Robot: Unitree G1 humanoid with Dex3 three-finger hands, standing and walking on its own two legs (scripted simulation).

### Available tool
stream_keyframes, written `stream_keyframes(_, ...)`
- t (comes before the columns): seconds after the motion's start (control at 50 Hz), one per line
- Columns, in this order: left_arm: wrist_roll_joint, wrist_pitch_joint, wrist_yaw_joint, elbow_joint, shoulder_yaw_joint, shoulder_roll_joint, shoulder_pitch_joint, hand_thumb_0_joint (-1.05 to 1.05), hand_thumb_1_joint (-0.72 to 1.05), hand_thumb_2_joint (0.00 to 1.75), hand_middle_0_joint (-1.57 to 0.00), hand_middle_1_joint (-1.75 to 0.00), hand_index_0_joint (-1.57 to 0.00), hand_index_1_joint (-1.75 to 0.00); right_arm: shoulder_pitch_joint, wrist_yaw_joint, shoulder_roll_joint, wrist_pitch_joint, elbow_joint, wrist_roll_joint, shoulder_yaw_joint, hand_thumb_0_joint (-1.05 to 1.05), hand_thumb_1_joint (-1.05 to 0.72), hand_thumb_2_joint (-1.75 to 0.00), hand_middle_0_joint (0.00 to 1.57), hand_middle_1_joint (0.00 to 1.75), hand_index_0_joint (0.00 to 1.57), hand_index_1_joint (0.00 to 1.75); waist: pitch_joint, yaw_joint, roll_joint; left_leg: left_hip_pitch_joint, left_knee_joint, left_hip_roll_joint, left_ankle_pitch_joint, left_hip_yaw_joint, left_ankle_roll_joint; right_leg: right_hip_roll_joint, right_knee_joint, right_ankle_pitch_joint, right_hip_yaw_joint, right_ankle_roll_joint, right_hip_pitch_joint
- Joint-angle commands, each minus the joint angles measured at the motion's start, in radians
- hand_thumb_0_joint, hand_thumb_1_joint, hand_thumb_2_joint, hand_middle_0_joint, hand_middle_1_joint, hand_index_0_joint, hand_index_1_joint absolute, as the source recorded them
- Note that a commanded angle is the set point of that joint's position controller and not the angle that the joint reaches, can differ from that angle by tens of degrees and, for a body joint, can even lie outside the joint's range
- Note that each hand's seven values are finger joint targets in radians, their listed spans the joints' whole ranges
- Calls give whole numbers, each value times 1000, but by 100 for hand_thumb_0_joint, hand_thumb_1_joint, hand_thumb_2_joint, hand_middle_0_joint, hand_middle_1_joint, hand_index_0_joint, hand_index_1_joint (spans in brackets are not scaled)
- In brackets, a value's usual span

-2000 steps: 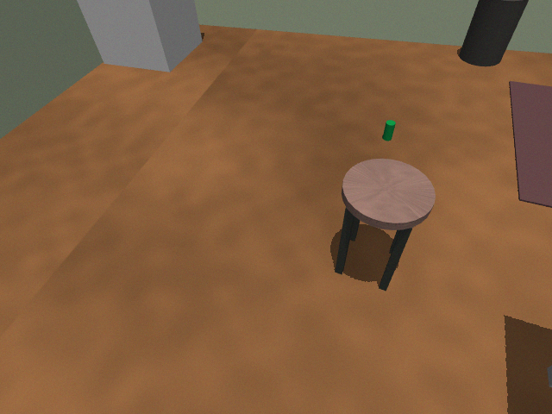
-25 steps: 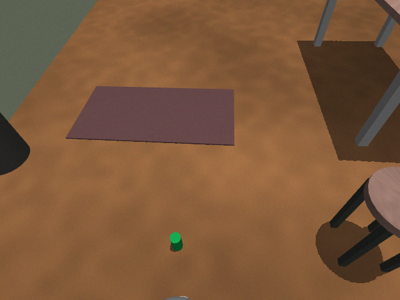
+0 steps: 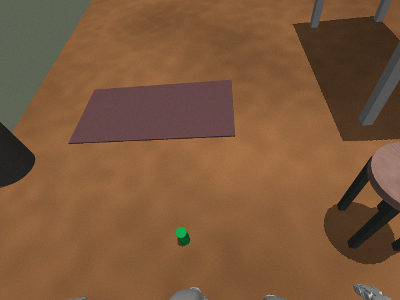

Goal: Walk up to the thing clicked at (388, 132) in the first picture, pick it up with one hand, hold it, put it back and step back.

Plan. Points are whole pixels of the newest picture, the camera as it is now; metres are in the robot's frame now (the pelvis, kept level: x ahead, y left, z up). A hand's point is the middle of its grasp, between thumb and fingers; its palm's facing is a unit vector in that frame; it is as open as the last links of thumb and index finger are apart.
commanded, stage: stand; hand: left
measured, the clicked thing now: (183, 236) +0.49 +0.22 -0.70
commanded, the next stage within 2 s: none
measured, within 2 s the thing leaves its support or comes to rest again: neither
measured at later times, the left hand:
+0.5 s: hand out of the picture +0.08 +0.26 -0.13, palm faces -0.02 -0.95 -0.32, open 7.3 cm
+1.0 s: hand out of the picture +0.10 +0.24 -0.12, palm faces -0.02 -0.94 -0.35, open 7.3 cm
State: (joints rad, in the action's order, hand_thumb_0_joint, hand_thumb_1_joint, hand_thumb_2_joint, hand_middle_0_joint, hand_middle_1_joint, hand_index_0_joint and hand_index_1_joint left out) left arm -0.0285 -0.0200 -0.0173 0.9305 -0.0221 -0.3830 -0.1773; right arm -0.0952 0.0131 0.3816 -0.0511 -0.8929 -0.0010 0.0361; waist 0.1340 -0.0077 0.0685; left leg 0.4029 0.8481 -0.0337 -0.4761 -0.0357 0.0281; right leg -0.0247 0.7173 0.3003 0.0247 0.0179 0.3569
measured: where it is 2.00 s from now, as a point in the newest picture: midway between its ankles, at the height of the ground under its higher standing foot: outside the picture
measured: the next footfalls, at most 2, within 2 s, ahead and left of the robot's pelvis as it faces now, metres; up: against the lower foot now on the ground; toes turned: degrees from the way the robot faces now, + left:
left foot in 0.12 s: +0.04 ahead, +0.13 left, +0.00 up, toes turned -1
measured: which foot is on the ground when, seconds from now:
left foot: up 0.00-0.10, down 0.12-1.00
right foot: down 0.00-1.00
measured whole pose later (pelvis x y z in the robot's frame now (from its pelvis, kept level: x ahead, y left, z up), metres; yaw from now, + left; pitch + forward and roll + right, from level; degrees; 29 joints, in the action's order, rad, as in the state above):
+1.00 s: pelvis +0.03 -0.01 +0.03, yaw +0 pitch -2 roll +0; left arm 0.00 -0.03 0.01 1.14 0.01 -0.34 -0.09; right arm -0.08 0.02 0.35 0.00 -1.15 0.00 0.00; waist 0.05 -0.01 0.02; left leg 0.07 0.30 0.02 -0.21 -0.03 -0.03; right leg -0.01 0.34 0.13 0.04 0.01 0.18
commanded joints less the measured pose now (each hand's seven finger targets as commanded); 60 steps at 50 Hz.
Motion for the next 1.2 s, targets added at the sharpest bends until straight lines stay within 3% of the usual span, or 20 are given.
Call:
stream_keyframes(0.0,0,-29,-6,-75,-66,-270,156,0,90,90,-20,-30,-20,-30,-125,-2,201,47,-21,-12,66,0,-90,-90,20,30,20,30,-93,52,-321,-105,14,30,-32,-37,3,-216,-498,359,-298,134,66)
stream_keyframes(0.04,4,-26,1,-43,-63,-250,105,0,90,90,-20,-30,-20,-30,-71,-2,173,63,-24,-14,58,0,-90,-90,20,30,20,30,-101,18,-267,-128,-223,34,-29,3,-13,-186,-438,146,-256,113,-74)
stream_keyframes(0.06,9,-21,4,-24,-66,-256,78,0,90,90,-20,-30,-20,-30,-70,-5,158,70,-33,-14,53,0,-90,-90,20,30,20,30,-129,16,-259,-168,-342,28,39,22,-16,-172,-383,26,-222,103,-127)
stream_keyframes(0.08,18,-19,4,-10,-65,-242,52,0,90,90,-20,-30,-20,-30,-71,-10,146,79,-45,-18,50,0,-90,-90,20,30,20,30,-139,14,-223,-227,-483,32,179,12,-25,-159,-332,-119,-195,78,-166)
stream_keyframes(0.1,28,-21,4,-9,-57,-206,50,0,90,90,-20,-30,-20,-30,-66,-17,152,89,-47,-22,50,0,-90,-90,20,30,20,30,-181,17,-162,-286,-540,81,317,-55,-23,-154,-270,-302,-171,50,-190)
stream_keyframes(0.12,45,-24,7,-5,-46,-173,33,0,90,90,-20,-30,-20,-30,-30,-21,200,98,-56,-27,52,0,-90,-90,20,30,20,30,-200,-20,-55,-272,-528,157,440,-161,-9,-101,-243,-330,-129,11,-205)
stream_keyframes(0.14,49,-24,8,13,-46,-181,36,0,90,90,-20,-30,-20,-30,17,-16,208,100,-66,-16,45,0,-90,-90,20,30,20,30,-188,-49,-61,-168,-488,161,355,-152,16,-79,-301,-192,-113,2,-271)
stream_keyframes(0.18,36,-21,14,38,-43,-193,93,0,90,90,-20,-30,-20,-30,24,-8,164,97,-91,-7,29,0,-90,-90,20,30,20,30,-155,-20,-55,-138,-547,147,188,-125,7,-97,-334,-68,-137,12,-286)
stream_keyframes(0.24,25,-18,21,67,-33,-190,96,0,90,90,-20,-30,-20,-30,23,-10,185,93,-126,-7,27,0,-90,-90,20,30,20,30,-106,-18,14,-94,-614,147,86,-126,-5,-94,-343,-42,-125,18,-272)
stream_keyframes(0.26,25,-19,23,77,-28,-183,95,0,90,90,-20,-30,-20,-30,22,-11,191,93,-134,-8,26,0,-90,-90,20,30,20,30,-107,-18,34,-92,-629,158,91,-134,-2,-90,-340,-80,-117,14,-287)
stream_keyframes(0.34,25,-20,25,110,-22,-189,98,0,90,90,-20,-30,-20,-30,30,-14,185,93,-154,-8,22,0,-90,-90,20,30,20,30,-87,-13,30,-114,-648,160,91,-131,-6,-87,-358,-97,-115,7,-256)
stream_keyframes(0.4,21,-20,26,126,-20,-191,102,0,90,90,-20,-30,-20,-30,21,-15,192,88,-164,-9,22,0,-90,-90,20,30,20,30,-70,-4,-3,-95,-656,157,33,-127,-2,-83,-375,-63,-119,2,-241)
stream_keyframes(0.52,17,-31,21,137,-9,-181,108,0,90,90,-20,-30,-20,-30,18,-12,181,91,-172,-6,17,0,-90,-90,20,30,20,30,-120,14,-77,-218,-590,146,247,-89,2,-104,-419,-124,-135,5,-205)
stream_keyframes(0.54,18,-32,19,140,-7,-175,106,0,90,90,-20,-30,-20,-30,24,-13,183,93,-172,-7,18,0,-90,-90,20,30,20,30,-144,15,-76,-257,-580,156,320,-89,3,-106,-408,-192,-125,8,-211)
stream_keyframes(0.62,22,-33,16,146,-5,-180,111,0,90,90,-20,-30,-20,-30,27,-13,183,91,-181,-5,13,0,-90,-90,20,30,20,30,-179,17,-89,-286,-572,156,376,-74,-3,-114,-405,-275,-119,8,-239)
stream_keyframes(0.74,23,-29,13,155,-7,-190,114,0,90,90,-20,-30,-20,-30,40,-11,173,83,-191,-5,7,0,-90,-90,20,30,20,30,-163,13,-100,-284,-583,154,355,-66,-9,-112,-430,-214,-119,4,-233)
stream_keyframes(0.82,21,-30,11,159,-7,-182,111,0,90,90,-20,-30,-20,-30,55,-13,178,84,-198,-4,8,0,-90,-90,20,30,20,30,-190,9,-71,-307,-576,162,415,-61,-11,-116,-414,-312,-113,5,-253)
stream_keyframes(0.94,24,-28,9,163,-14,-187,124,0,90,90,-20,-30,-20,-30,55,-15,172,81,-201,-4,3,0,-90,-90,20,30,20,30,-194,6,-90,-284,-582,159,418,-51,-18,-114,-415,-341,-107,2,-293)
stream_keyframes(1.12,22,-20,10,162,-19,-187,142,0,90,90,-20,-30,-20,-30,44,-18,170,78,-204,-6,1,0,-90,-90,20,30,20,30,-156,3,-73,-259,-588,158,340,-52,-20,-112,-444,-217,-119,3,-264)
stream_keyframes(1.18,23,-22,12,160,-20,-186,148,0,90,90,-20,-30,-20,-30,34,-18,175,79,-201,-7,2,0,-90,-90,20,30,20,30,-174,9,-72,-270,-584,163,359,-50,-17,-114,-439,-254,-121,3,-276)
